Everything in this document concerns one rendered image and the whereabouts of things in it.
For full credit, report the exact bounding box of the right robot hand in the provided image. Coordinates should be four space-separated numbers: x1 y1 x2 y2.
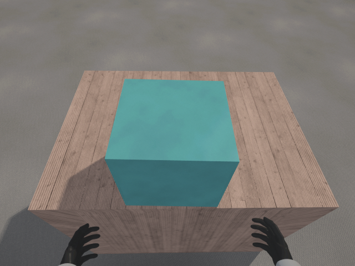
251 217 293 266

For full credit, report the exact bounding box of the left robot hand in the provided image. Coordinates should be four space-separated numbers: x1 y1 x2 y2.
60 223 100 266

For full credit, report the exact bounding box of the pedestal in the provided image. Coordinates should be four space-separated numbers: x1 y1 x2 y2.
28 70 339 254

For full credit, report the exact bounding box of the carton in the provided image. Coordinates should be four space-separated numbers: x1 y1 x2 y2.
105 79 240 207

